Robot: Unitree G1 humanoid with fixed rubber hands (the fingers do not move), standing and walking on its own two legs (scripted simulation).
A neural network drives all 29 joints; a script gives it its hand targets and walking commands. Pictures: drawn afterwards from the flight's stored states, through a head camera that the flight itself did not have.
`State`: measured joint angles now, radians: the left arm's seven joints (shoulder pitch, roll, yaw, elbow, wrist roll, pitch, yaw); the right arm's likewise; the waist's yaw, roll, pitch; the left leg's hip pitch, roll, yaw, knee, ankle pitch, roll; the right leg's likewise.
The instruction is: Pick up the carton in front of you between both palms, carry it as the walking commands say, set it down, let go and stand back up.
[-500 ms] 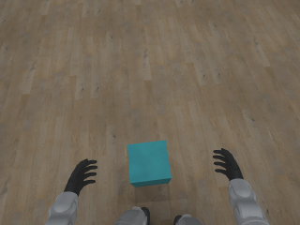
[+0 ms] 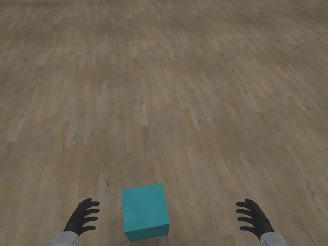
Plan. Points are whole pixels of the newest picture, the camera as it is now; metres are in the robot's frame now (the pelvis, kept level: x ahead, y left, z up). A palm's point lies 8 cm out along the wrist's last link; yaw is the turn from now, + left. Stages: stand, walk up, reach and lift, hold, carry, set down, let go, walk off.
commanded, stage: let go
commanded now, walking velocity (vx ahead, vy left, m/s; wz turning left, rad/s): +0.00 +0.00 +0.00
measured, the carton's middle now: (146, 213) +0.36 +0.10 -0.65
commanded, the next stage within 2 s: stand in 0.16 s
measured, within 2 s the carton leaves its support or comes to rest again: neither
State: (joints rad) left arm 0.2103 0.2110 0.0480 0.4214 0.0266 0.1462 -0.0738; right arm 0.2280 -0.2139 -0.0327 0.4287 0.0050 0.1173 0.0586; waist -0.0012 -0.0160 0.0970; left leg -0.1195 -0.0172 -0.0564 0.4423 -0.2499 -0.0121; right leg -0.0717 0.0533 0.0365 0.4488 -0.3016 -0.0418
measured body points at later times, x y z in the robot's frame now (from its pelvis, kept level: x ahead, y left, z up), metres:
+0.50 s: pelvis +0.00 +0.03 +0.00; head +0.00 +0.05 +0.45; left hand +0.14 +0.31 -0.11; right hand +0.14 -0.26 -0.09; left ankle +0.00 +0.13 -0.74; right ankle -0.03 -0.09 -0.74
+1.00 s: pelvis -0.01 +0.05 +0.00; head -0.02 +0.06 +0.45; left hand +0.09 +0.33 -0.12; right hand +0.10 -0.24 -0.10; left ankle +0.00 +0.13 -0.74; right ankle -0.03 -0.09 -0.74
